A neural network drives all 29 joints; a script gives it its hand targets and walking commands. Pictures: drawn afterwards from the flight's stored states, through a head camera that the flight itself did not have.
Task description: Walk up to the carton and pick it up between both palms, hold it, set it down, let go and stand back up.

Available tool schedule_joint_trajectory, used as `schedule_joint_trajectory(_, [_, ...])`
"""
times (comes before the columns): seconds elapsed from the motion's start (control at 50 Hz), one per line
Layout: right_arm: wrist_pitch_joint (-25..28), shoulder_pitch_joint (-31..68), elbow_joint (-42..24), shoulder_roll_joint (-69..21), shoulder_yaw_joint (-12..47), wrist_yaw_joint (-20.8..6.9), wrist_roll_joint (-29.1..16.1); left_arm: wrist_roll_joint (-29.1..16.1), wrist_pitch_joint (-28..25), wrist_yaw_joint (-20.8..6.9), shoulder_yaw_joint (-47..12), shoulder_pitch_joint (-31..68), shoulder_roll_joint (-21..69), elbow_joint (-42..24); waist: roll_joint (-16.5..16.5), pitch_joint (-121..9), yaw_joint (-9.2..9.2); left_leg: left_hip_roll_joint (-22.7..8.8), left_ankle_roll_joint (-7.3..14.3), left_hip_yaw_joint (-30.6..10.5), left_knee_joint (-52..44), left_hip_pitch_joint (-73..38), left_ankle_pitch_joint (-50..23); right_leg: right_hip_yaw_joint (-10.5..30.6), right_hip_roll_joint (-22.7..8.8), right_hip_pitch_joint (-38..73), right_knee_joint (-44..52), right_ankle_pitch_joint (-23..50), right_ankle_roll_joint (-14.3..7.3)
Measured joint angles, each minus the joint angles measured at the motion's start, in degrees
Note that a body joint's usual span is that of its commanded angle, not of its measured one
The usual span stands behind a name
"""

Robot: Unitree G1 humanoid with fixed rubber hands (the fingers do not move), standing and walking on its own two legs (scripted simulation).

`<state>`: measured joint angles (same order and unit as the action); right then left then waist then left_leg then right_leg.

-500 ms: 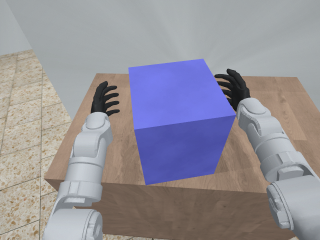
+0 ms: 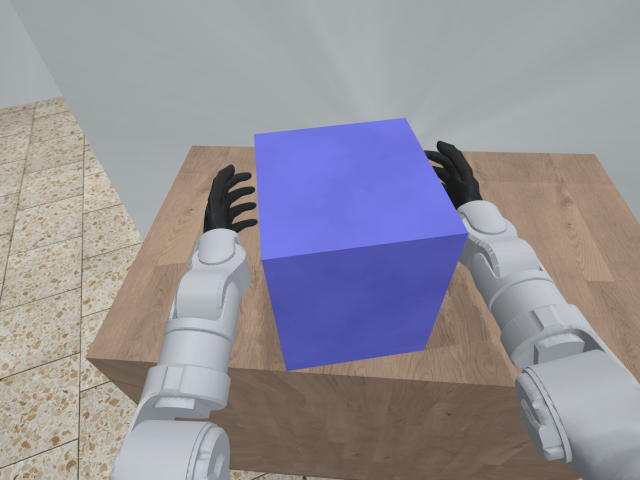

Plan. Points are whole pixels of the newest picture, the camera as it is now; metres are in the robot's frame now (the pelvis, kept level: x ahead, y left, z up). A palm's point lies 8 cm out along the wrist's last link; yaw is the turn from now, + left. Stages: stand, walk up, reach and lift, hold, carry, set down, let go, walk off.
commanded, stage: reach and lift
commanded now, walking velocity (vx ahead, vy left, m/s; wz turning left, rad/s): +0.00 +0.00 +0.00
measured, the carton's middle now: (344, 248) +0.42 +0.02 +0.07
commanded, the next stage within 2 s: none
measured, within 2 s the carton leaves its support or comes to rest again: neither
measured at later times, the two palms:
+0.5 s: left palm (221, 228) +0.39 +0.17 +0.13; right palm (456, 202) +0.44 -0.12 +0.13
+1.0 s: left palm (220, 226) +0.39 +0.17 +0.13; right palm (455, 203) +0.44 -0.12 +0.13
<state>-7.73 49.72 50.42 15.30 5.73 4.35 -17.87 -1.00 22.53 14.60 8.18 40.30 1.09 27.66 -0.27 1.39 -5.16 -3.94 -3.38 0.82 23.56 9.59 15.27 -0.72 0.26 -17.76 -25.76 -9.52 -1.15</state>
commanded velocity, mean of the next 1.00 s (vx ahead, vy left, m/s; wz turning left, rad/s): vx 0.00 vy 0.00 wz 0.00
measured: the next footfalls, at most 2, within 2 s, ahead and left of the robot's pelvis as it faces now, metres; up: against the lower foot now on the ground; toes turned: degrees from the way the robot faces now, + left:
none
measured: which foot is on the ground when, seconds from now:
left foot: down 0.00-1.00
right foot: down 0.00-1.00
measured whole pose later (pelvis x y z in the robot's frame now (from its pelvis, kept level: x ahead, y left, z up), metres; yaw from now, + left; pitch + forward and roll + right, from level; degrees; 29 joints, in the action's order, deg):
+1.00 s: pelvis +0.00 +0.00 +0.00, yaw +0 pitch +2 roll +0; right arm -7.5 51.1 52.3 11.1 0.4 6.5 -14.2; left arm 1.6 16.9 15.0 12.0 41.9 2.2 31.4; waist -0.3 1.4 -5.2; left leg -4.3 -3.7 0.8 23.6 9.6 15.3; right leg -0.7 0.7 -17.8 -25.8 -9.5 -1.2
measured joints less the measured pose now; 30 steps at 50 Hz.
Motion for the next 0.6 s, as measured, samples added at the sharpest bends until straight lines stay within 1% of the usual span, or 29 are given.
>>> schedule_joint_trajectory(0.04, [0.0, 0.12, 0.06, -0.42, 0.02, 0.73, -0.06, 0.15, -0.06, 0.31, 0.35, 0.07, 0.06, 0.06, 0.0, 0.0, 0.0, -0.08, -0.01, 0.0, 0.0, 0.0, 0.0, -0.01, 0.08, -0.01, 0.0, 0.0, 0.0])
schedule_joint_trajectory(0.26, [0.0, 0.76, 0.51, -1.55, 0.23, 2.65, -0.18, 0.87, -0.6, 1.29, 1.21, 0.65, 0.21, 0.83, 0.0, 0.0, 0.0, -0.38, -0.28, 0.0, 0.0, 0.0, 0.01, -0.02, 0.38, -0.05, 0.0, 0.0, 0.0])
schedule_joint_trajectory(0.38, [0.0, 1.07, 0.99, -2.0, -0.33, 3.05, -0.2, 0.87, -0.8, 1.87, 1.33, 1.12, 0.26, 1.47, 0.0, 0.0, 0.0, -0.38, -0.3, 0.0, 0.0, 0.0, 0.03, -0.01, 0.38, -0.05, 0.0, 0.0, 0.0])
schedule_joint_trajectory(0.6, [0.01, 1.15, 1.16, -2.66, -1.33, 3.35, 0.28, 1.05, -1.66, 1.46, 2.05, 1.29, 0.34, 1.97, 0.0, 0.0, 0.0, -0.38, -0.34, 0.0, 0.0, 0.0, 0.04, 0.0, 0.39, -0.05, 0.0, 0.0, 0.0])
